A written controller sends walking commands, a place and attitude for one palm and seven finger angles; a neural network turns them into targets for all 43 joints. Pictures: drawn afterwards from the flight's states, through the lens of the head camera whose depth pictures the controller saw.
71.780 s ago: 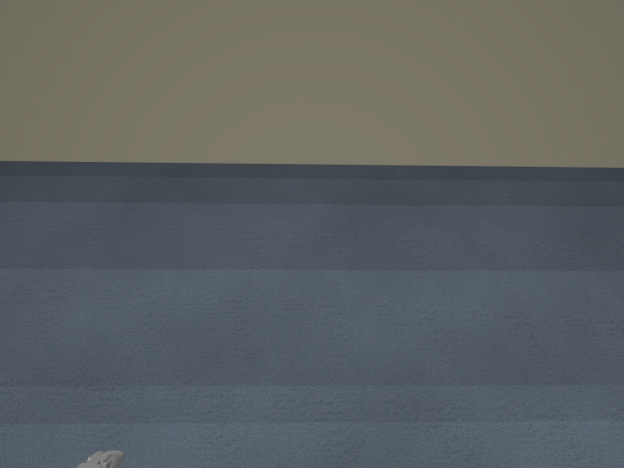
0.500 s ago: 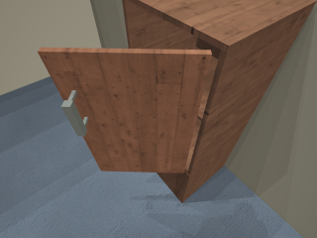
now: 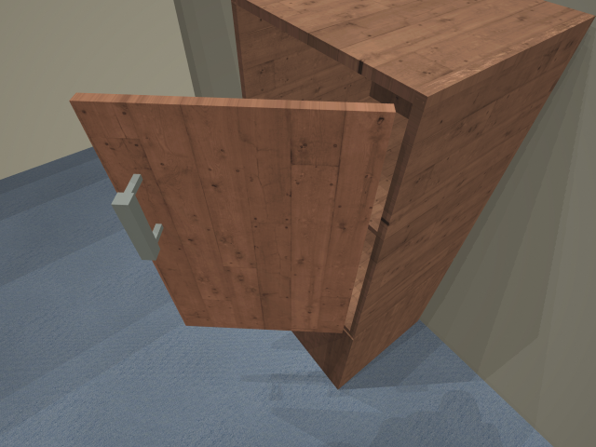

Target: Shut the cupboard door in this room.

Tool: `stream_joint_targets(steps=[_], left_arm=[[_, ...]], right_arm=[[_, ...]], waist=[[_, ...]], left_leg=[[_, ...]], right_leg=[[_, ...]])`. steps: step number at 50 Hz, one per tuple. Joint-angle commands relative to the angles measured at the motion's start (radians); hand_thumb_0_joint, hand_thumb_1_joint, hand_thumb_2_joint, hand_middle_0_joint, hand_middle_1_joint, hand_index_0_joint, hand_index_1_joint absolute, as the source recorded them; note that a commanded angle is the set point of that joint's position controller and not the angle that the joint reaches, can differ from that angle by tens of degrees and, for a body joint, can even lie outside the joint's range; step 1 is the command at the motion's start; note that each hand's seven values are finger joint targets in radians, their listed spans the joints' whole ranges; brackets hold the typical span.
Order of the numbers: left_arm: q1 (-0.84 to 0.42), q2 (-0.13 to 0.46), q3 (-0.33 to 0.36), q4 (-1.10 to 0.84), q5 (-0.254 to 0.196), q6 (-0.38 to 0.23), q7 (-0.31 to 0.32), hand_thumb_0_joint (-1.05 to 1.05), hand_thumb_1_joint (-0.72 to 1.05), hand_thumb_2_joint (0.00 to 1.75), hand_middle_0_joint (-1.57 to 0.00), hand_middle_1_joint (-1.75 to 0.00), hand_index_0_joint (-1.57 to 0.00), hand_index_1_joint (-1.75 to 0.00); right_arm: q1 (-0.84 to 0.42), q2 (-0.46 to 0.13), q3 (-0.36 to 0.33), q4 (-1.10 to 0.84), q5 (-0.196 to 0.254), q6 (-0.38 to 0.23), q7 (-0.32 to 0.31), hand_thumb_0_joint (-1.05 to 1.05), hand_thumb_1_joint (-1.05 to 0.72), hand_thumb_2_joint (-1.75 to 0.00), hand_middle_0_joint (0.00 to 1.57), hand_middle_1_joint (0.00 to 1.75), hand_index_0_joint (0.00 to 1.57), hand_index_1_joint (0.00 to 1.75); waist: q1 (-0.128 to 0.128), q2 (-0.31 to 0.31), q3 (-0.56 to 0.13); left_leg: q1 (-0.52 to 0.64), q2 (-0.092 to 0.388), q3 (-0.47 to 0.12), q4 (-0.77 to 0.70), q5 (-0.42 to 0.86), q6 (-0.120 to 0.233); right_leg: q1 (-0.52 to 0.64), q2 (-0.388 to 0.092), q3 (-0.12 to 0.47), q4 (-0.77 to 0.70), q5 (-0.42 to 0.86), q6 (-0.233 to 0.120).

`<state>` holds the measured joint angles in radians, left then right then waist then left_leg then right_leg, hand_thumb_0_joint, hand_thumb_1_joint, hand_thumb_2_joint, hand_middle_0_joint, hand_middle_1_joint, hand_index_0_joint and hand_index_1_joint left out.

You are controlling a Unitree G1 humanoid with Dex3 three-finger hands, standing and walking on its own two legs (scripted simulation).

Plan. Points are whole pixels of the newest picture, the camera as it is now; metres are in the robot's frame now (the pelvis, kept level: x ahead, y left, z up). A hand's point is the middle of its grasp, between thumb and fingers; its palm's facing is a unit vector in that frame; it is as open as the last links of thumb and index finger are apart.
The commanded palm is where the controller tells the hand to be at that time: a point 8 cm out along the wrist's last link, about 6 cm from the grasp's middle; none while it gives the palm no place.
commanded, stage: look again from close up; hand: left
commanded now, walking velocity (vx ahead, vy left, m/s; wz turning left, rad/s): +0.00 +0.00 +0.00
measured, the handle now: (143, 218) +0.39 +0.26 +0.08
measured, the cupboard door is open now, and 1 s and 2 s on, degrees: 50 50 50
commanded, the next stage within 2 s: raise the hand and make a fist in 0.16 s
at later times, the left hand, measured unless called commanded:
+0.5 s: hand (171, 396) +0.18 +0.18 +0.00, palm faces +0.15 -0.99 -0.04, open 7.0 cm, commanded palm +0.10 +0.22 -0.05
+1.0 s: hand (159, 432) +0.14 +0.18 -0.01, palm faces -0.02 -1.00 -0.04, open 4.6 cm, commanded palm +0.11 +0.24 +0.00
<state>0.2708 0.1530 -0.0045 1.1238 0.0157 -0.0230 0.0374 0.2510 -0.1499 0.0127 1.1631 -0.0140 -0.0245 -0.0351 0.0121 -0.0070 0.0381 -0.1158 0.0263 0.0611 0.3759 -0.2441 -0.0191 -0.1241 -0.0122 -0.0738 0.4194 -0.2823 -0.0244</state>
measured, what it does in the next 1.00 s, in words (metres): lowers itself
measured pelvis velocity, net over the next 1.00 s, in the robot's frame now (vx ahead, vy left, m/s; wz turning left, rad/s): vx -0.07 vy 0.01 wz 0.03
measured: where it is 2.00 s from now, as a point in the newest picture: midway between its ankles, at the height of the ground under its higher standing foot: outside the picture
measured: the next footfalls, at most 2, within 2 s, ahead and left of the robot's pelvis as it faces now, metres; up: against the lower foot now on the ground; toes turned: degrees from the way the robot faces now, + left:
none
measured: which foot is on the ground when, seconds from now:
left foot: down 0.00-1.00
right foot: down 0.00-1.00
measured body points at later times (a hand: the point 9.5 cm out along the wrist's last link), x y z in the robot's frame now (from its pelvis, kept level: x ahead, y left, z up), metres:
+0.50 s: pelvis -0.04 +0.00 -0.03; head -0.02 -0.01 +0.42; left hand +0.17 +0.23 +0.00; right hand +0.10 -0.26 -0.13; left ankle -0.03 +0.13 -0.74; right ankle -0.03 -0.10 -0.74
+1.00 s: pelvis -0.07 +0.01 -0.07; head -0.03 +0.01 +0.37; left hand +0.14 +0.23 +0.00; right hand +0.10 -0.19 -0.15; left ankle -0.03 +0.13 -0.74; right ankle -0.04 -0.10 -0.74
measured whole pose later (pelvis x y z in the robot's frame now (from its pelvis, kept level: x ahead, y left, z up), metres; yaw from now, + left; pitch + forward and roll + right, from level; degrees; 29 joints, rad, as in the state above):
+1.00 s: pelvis -0.07 +0.01 -0.07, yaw +2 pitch +9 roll -2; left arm 0.41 0.22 0.08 -0.13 -0.24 -0.24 -0.20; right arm 0.28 -0.18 0.06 0.53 0.03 -0.22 -0.06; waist 0.01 0.04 -0.10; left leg -0.76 0.04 0.00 1.05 -0.45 0.00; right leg -0.72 -0.03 -0.11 1.02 -0.46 -0.02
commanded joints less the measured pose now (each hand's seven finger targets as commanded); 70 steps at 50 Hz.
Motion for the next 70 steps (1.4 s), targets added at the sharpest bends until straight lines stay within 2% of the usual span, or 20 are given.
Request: stream_joint_targets(steps=[1, 12, 13, 14, 15, 16, 17, 18, 20, 21, 23, 26, 28, 30, 33, 36, 39, 46, 55, 70], left_arm=[[0.065, 0.105, 0.020, -0.026, -0.005, -0.014, 0.005, 0.00, 0.90, 0.90, -0.20, -0.30, -0.20, -0.30], [0.058, 0.108, 0.021, -0.027, -0.006, -0.014, 0.003, 0.00, 0.90, 0.90, -0.20, -0.30, -0.20, -0.30], [0.137, 0.121, 0.019, 0.007, 0.008, -0.037, 0.041, 0.00, 0.90, 0.90, -0.20, -0.30, -0.20, -0.30], [-0.710, 0.674, 0.380, -1.582, -0.142, -0.331, 0.023, 0.00, 0.90, 0.90, -0.20, -0.30, -0.20, -0.30], [-0.043, 0.222, 0.052, -1.276, -0.140, -0.248, 0.038, 0.00, 0.90, 0.90, -0.22, -0.32, -0.22, -0.32], [0.139, 0.000, -0.021, -1.225, -0.196, -0.108, 0.058, 0.00, 0.90, 0.90, -0.24, -0.34, -0.24, -0.34], [0.094, -0.024, -0.051, -1.119, -0.171, -0.100, 0.060, 0.00, 0.90, 0.90, -0.25, -0.36, -0.25, -0.36], [0.018, 0.009, 0.003, -1.134, -0.176, -0.145, 0.052, 0.00, 0.90, 0.90, -0.27, -0.38, -0.27, -0.38], [0.159, 0.014, 0.072, -1.002, -0.181, -0.264, -0.003, 0.00, 0.90, 0.90, -0.31, -0.42, -0.31, -0.42], [0.288, -0.006, 0.080, -0.949, -0.191, -0.328, -0.052, 0.00, 0.90, 0.90, -0.33, -0.44, -0.33, -0.44], [0.376, -0.055, 0.078, -0.925, -0.235, -0.486, -0.172, 0.00, 0.90, 0.90, -0.36, -0.48, -0.36, -0.48], [0.382, 0.093, 0.222, -0.920, -0.269, -0.663, -0.343, 0.00, 0.90, 0.90, -0.42, -0.54, -0.42, -0.54], [0.284, 0.128, 0.211, -1.043, -0.287, -0.596, -0.364, 0.00, 0.90, 0.90, -0.46, -0.58, -0.46, -0.58], [0.147, 0.164, 0.209, -1.202, -0.298, -0.532, -0.327, 0.00, 0.90, 0.90, -0.49, -0.62, -0.49, -0.62], [0.030, 0.168, 0.181, -1.480, -0.268, -0.533, -0.236, 0.00, 0.90, 0.90, -0.55, -0.68, -0.55, -0.68], [-0.048, 0.141, 0.100, -1.585, -0.251, -0.563, -0.205, 0.00, 0.90, 0.90, -0.60, -0.74, -0.60, -0.74], [0.003, 0.127, 0.061, -1.493, -0.247, -0.522, -0.238, 0.00, 0.90, 0.90, -0.66, -0.80, -0.66, -0.80], [0.148, 0.202, 0.200, -1.426, -0.273, -0.269, -0.243, 0.00, 0.90, 0.90, -0.79, -0.94, -0.79, -0.94], [0.133, 0.151, 0.156, -1.500, -0.281, -0.353, -0.203, 0.00, 0.90, 0.90, -0.95, -1.12, -0.95, -1.12], [0.078, 0.186, 0.195, -1.554, -0.300, -0.266, -0.233, 0.00, 0.90, 0.90, -1.23, -1.42, -1.23, -1.42]], right_arm=[[0.058, -0.066, -0.016, -0.025, 0.000, -0.006, -0.002, 0.00, -0.90, -0.90, 0.20, 0.30, 0.20, 0.30], [0.057, -0.076, -0.017, -0.024, 0.000, -0.007, -0.002, 0.00, -0.90, -0.90, 0.20, 0.30, 0.20, 0.30], [-0.031, -0.116, -0.026, -0.094, 0.013, -0.016, 0.011, 0.00, -0.90, -0.90, 0.20, 0.30, 0.20, 0.30], [0.085, -0.319, -0.056, -0.373, 0.017, -0.217, -0.102, 0.00, -0.90, -0.90, 0.20, 0.30, 0.20, 0.30], [0.013, -0.209, -0.025, -0.383, 0.041, -0.269, -0.100, 0.00, -0.90, -0.90, 0.20, 0.30, 0.20, 0.30], [-0.028, -0.181, -0.033, -0.399, 0.051, -0.302, -0.076, 0.00, -0.90, -0.90, 0.20, 0.30, 0.20, 0.30], [-0.019, -0.191, -0.033, -0.374, 0.062, -0.327, -0.052, 0.00, -0.90, -0.90, 0.20, 0.30, 0.20, 0.30], [-0.011, -0.216, -0.066, -0.412, 0.044, -0.336, -0.038, 0.00, -0.90, -0.90, 0.20, 0.30, 0.20, 0.30], [-0.038, -0.221, -0.092, -0.477, 0.013, -0.346, -0.019, 0.00, -0.90, -0.90, 0.20, 0.30, 0.20, 0.30], [-0.067, -0.209, -0.100, -0.525, 0.017, -0.352, -0.003, 0.00, -0.90, -0.90, 0.20, 0.30, 0.20, 0.30], [-0.091, -0.192, -0.104, -0.581, 0.009, -0.352, 0.027, 0.00, -0.90, -0.90, 0.20, 0.30, 0.20, 0.30], [-0.109, -0.201, -0.124, -0.660, 0.018, -0.317, 0.050, 0.00, -0.90, -0.90, 0.20, 0.30, 0.20, 0.30], [-0.155, -0.210, -0.113, -0.757, 0.037, -0.281, 0.047, 0.00, -0.90, -0.90, 0.20, 0.30, 0.20, 0.30], [-0.176, -0.219, -0.102, -0.834, 0.051, -0.265, 0.021, 0.00, -0.90, -0.90, 0.20, 0.30, 0.20, 0.30], [-0.109, -0.193, -0.090, -0.849, 0.043, -0.264, 0.004, 0.00, -0.90, -0.90, 0.20, 0.30, 0.20, 0.30], [-0.069, -0.198, -0.068, -0.825, 0.035, -0.282, -0.011, 0.00, -0.90, -0.90, 0.20, 0.30, 0.20, 0.30], [-0.056, -0.209, -0.057, -0.798, 0.039, -0.294, -0.022, 0.00, -0.90, -0.90, 0.20, 0.30, 0.20, 0.30], [-0.081, -0.192, -0.043, -0.829, 0.054, -0.261, -0.043, 0.00, -0.90, -0.90, 0.20, 0.30, 0.20, 0.30], [-0.043, -0.201, -0.038, -0.805, 0.038, -0.290, -0.027, 0.00, -0.90, -0.90, 0.20, 0.30, 0.20, 0.30], [-0.033, -0.209, -0.028, -0.800, 0.055, -0.270, -0.028, 0.00, -0.90, -0.90, 0.20, 0.30, 0.20, 0.30]], waist=[[0.000, -0.013, 0.036], [-0.001, 0.002, 0.025], [0.025, -0.030, 0.019], [-0.127, 0.024, -0.416], [-0.037, 0.385, -0.549], [-0.014, 0.331, -0.423], [-0.063, 0.127, -0.155], [-0.093, 0.025, -0.045], [-0.053, -0.196, -0.049], [0.001, -0.178, -0.069], [0.040, -0.244, -0.135], [0.072, -0.147, -0.210], [0.072, 0.001, -0.228], [0.047, -0.005, -0.202], [0.004, 0.077, -0.321], [-0.062, 0.063, -0.301], [-0.074, 0.058, -0.245], [0.022, 0.008, -0.298], [-0.004, 0.027, -0.261], [0.005, 0.076, -0.250]], left_leg=[[-0.020, 0.073, -0.062, -0.049, 0.201, 0.030], [-0.018, 0.071, -0.068, -0.049, 0.210, 0.027], [-0.105, 0.083, -0.024, 0.197, 0.235, 0.007], [0.287, 0.041, 0.012, 0.163, 0.376, 0.063], [0.245, -0.005, 0.000, 0.120, 0.585, 0.064], [0.170, 0.030, -0.033, 0.116, 0.706, 0.040], [0.028, 0.024, -0.058, 0.143, 0.561, 0.043], [-0.082, 0.005, -0.081, 0.177, 0.395, 0.042], [-0.269, -0.024, -0.083, 0.266, 0.186, 0.033], [-0.329, -0.036, -0.072, 0.299, 0.156, 0.023], [-0.468, -0.053, -0.060, 0.402, 0.076, 0.006], [-0.625, -0.066, -0.035, 0.544, -0.010, 0.002], [-0.661, -0.079, 0.003, 0.528, -0.155, 0.016], [-0.682, -0.070, -0.013, 0.556, -0.247, 0.034], [-0.611, -0.044, -0.046, 0.585, -0.216, 0.048], [-0.590, -0.027, -0.082, 0.599, -0.212, 0.055], [-0.616, -0.023, -0.097, 0.595, -0.231, 0.051], [-0.579, -0.033, -0.094, 0.494, -0.177, 0.045], [-0.488, -0.026, -0.098, 0.435, -0.091, 0.039], [-0.341, -0.023, -0.092, 0.356, 0.074, 0.034]], right_leg=[[-0.019, -0.110, 0.091, -0.077, 0.295, -0.009], [-0.015, -0.114, 0.088, -0.084, 0.285, -0.010], [-0.024, -0.174, 0.156, -0.050, 0.741, 0.025], [-0.037, -0.071, 0.099, 0.079, 0.684, 0.024], [-0.032, 0.000, 0.029, 0.162, 0.463, 0.004], [-0.068, 0.007, -0.021, 0.135, 0.250, 0.010], [-0.193, 0.006, -0.025, 0.114, 0.247, 0.022], [-0.258, -0.001, -0.037, 0.114, 0.278, 0.026], [-0.372, -0.003, -0.045, 0.189, 0.193, 0.034], [-0.371, -0.006, -0.033, 0.238, 0.177, 0.025], [-0.431, -0.009, -0.011, 0.359, 0.137, 0.019], [-0.457, -0.042, 0.098, 0.452, 0.075, 0.004], [-0.499, -0.043, 0.117, 0.418, -0.218, -0.007], [-0.560, -0.036, 0.165, 0.375, -0.430, -0.001], [-0.584, -0.017, 0.151, 0.399, -0.378, 0.003], [-0.644, 0.010, 0.105, 0.430, -0.305, 0.004], [-0.654, 0.014, 0.089, 0.425, -0.298, 0.004], [-0.471, 0.007, 0.074, 0.358, -0.284, 0.008], [-0.466, 0.017, 0.011, 0.385, -0.109, 0.006], [-0.340, 0.026, -0.010, 0.336, 0.111, 0.003]])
